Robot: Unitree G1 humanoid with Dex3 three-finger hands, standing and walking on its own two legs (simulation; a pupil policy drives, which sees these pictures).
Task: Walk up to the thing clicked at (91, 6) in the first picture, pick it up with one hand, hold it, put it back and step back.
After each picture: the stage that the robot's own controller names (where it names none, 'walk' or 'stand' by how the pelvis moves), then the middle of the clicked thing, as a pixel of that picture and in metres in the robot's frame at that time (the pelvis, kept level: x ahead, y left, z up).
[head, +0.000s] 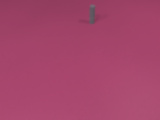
stand; (92, 14) +1.88 -0.10 -0.65
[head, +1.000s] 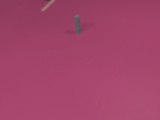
walk; (77, 24) +1.75 +0.20 -0.64
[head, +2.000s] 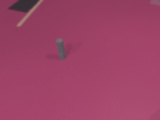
walk; (61, 49) +1.20 +0.31 -0.65
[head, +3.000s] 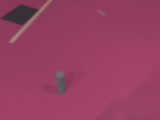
walk; (61, 83) +0.77 +0.21 -0.63
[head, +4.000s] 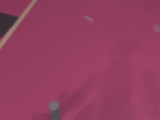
walk; (54, 112) +0.50 +0.17 -0.64
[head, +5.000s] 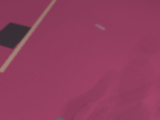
stand; out of the picture +0.41 +0.18 -0.65
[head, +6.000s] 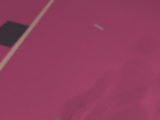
stand; out of the picture +0.40 +0.19 -0.64
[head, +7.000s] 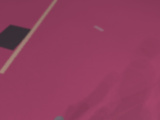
stand; out of the picture +0.43 +0.19 -0.66
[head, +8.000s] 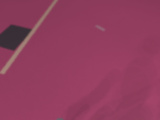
stand; out of the picture +0.42 +0.19 -0.66
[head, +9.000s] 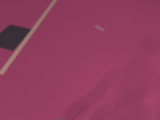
go down; out of the picture +0.41 +0.19 -0.66
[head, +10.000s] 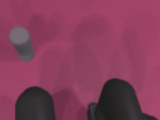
go down; (23, 47) +0.51 +0.20 -0.29
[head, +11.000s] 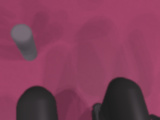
approach; (26, 45) +0.51 +0.20 -0.26
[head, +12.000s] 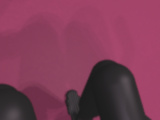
close in; out of the picture +0.50 +0.25 -0.17
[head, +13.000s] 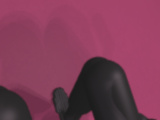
close; out of the picture +0.50 +0.27 -0.17
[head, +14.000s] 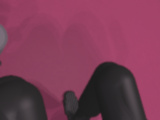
lift; out of the picture +0.41 +0.22 -0.15
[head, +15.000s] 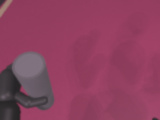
lift; (38, 86) +0.32 +0.15 +0.03
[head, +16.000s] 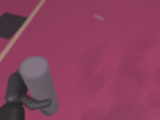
hold; (43, 91) +0.31 +0.15 +0.05
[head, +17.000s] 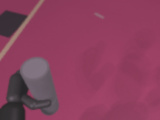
hold; (43, 91) +0.31 +0.15 +0.04
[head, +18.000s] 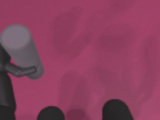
crouch; (27, 58) +0.42 +0.17 -0.03
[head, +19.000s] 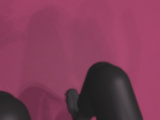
lower; out of the picture +0.49 +0.23 -0.13
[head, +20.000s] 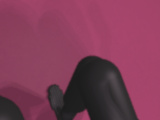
lower; out of the picture +0.48 +0.27 -0.18
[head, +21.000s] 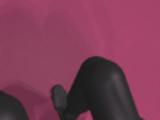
lower; out of the picture +0.47 +0.26 -0.18
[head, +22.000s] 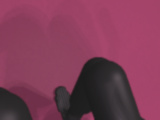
lower; out of the picture +0.47 +0.25 -0.17
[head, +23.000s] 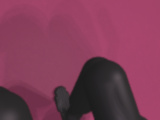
lower; out of the picture +0.46 +0.25 -0.18
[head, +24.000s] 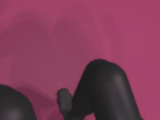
open; out of the picture +0.47 +0.23 -0.18
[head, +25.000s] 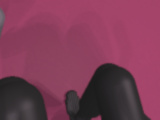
stand; out of the picture +0.46 +0.22 -0.19
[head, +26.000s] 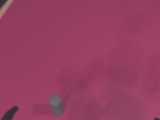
stand; (57, 106) +0.42 +0.15 -0.53
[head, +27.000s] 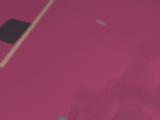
stand; out of the picture +0.41 +0.15 -0.60
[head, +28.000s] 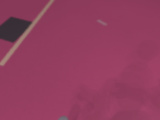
stand; out of the picture +0.41 +0.14 -0.60
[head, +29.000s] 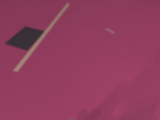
stand; out of the picture +0.43 +0.14 -0.65
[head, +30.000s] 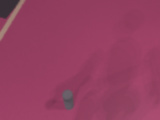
walk; (68, 100) +0.47 +0.10 -0.63
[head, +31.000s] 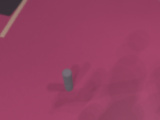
walk; (68, 80) +0.67 +0.13 -0.62
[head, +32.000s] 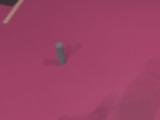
stand; (60, 54) +0.98 +0.25 -0.63
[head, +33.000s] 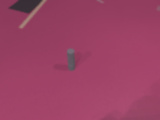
stand; (71, 60) +1.03 +0.15 -0.65
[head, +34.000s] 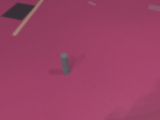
stand; (65, 64) +1.02 +0.20 -0.66
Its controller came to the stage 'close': yes
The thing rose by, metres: 0.69
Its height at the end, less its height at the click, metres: +0.00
